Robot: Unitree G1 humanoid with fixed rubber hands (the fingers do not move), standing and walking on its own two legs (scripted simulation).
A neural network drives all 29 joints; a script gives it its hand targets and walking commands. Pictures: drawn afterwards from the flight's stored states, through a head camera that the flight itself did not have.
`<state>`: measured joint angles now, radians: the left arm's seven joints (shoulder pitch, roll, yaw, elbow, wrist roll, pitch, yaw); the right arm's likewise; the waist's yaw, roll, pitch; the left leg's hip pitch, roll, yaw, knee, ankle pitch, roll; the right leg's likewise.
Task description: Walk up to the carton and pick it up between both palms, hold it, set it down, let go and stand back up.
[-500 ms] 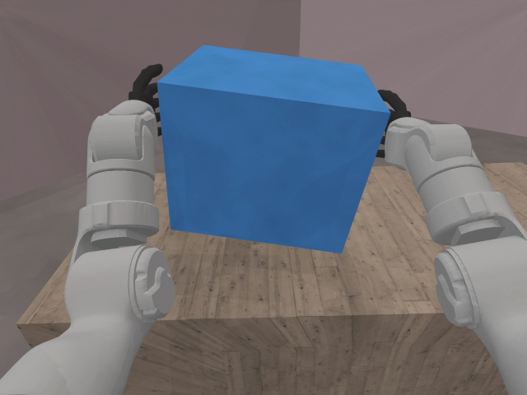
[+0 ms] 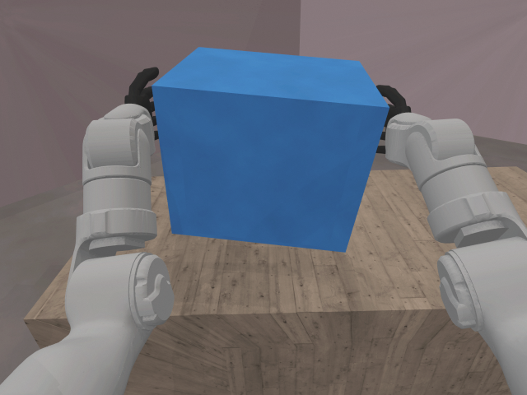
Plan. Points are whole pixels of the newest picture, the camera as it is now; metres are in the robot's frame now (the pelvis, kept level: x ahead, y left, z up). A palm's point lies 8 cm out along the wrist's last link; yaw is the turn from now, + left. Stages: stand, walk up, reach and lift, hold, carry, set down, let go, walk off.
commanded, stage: hold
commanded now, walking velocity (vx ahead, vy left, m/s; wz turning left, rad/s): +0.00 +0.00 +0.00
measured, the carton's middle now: (268, 144) +0.41 +0.00 +0.29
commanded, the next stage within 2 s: none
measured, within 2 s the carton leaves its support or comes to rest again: neither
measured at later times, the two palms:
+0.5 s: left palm (154, 118) +0.39 +0.16 +0.35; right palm (391, 135) +0.38 -0.19 +0.31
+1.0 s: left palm (139, 120) +0.35 +0.17 +0.35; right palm (396, 138) +0.35 -0.18 +0.32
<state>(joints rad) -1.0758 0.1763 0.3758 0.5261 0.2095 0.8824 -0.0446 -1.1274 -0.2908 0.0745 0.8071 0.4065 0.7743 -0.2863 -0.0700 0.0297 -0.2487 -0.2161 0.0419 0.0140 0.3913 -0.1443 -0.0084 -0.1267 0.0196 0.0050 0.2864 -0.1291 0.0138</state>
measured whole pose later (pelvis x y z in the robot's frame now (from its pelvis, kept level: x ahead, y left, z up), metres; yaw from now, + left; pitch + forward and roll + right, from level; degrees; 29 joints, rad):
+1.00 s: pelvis +0.00 +0.00 +0.00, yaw +0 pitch -2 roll -2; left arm -1.08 0.17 0.37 0.55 0.22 0.87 -0.04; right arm -1.12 -0.27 0.03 0.85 0.41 0.75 -0.27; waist -0.07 0.03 -0.25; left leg -0.22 0.04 0.01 0.39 -0.14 -0.01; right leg -0.13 0.02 0.01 0.28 -0.12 0.01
